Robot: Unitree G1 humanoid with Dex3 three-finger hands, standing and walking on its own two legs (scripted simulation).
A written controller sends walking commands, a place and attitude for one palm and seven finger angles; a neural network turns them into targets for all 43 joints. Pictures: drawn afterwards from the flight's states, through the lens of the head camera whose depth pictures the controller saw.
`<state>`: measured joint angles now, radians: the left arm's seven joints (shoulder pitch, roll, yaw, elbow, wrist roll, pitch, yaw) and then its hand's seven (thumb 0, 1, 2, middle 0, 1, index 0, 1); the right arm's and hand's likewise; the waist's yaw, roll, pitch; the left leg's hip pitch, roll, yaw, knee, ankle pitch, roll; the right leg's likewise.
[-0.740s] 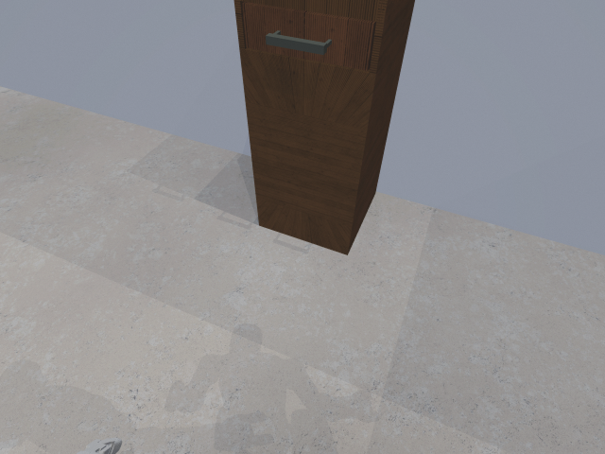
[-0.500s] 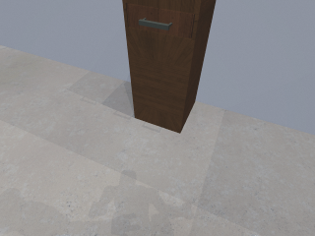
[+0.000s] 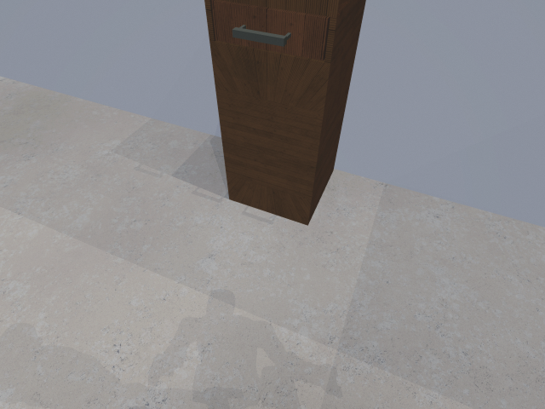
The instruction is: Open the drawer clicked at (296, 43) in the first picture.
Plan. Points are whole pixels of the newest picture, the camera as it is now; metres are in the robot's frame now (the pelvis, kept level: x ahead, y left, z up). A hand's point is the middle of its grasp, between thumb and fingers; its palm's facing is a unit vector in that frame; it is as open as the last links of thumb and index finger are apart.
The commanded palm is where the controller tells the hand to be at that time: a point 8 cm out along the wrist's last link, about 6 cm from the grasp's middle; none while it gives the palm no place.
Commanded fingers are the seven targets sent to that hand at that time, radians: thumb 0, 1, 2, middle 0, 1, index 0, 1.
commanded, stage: stand and wait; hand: left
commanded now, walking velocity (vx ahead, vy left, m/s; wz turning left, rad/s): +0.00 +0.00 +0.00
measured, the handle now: (262, 34) +1.12 +0.10 +0.09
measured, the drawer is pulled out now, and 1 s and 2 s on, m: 0.00 0.00 0.00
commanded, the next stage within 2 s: look at it before walking up in 0.08 s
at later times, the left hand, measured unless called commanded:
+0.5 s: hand out of the picture +0.08 +0.25 -0.15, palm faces -0.03 -0.94 -0.33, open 7.4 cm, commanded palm none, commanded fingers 0.00 0.90 0.90 -0.20 -0.30 -0.20 -0.30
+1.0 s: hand out of the picture +0.08 +0.24 -0.16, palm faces +0.03 -0.94 -0.33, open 7.4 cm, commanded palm none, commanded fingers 0.00 0.90 0.90 -0.20 -0.30 -0.20 -0.30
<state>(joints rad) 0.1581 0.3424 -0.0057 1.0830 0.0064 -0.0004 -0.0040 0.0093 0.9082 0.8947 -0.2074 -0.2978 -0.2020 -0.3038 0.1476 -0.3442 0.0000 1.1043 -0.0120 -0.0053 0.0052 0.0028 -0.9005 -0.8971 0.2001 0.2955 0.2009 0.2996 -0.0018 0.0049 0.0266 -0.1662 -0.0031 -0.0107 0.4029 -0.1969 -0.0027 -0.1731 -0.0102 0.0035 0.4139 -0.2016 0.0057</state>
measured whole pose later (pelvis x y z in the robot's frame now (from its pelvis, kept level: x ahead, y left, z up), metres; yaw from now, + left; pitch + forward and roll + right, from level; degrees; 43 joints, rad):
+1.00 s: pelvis +0.01 +0.00 +0.00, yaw +3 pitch -1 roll +0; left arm 0.14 0.31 0.01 1.04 0.01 0.02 0.02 0.01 0.91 0.89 -0.21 -0.30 -0.20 -0.30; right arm 0.14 -0.32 -0.01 1.07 -0.01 0.02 0.00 0.00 -0.90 -0.90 0.20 0.30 0.20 0.30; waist -0.01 0.01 0.04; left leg -0.22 -0.02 -0.05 0.47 -0.23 0.00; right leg -0.20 -0.03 -0.04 0.46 -0.25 0.01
